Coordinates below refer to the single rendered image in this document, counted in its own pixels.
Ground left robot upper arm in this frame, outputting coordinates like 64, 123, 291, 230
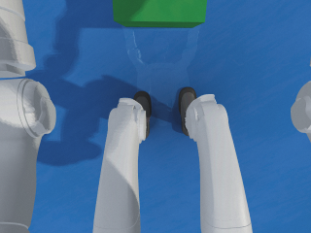
0, 78, 56, 233

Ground carton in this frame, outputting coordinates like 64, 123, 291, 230
112, 0, 207, 28

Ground right robot upper arm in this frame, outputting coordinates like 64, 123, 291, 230
291, 81, 311, 143

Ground left robot shin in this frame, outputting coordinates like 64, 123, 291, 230
108, 98, 144, 126

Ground robot left forearm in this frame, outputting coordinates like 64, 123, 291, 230
0, 0, 36, 79

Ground robot right thigh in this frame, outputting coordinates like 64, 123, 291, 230
188, 101, 253, 233

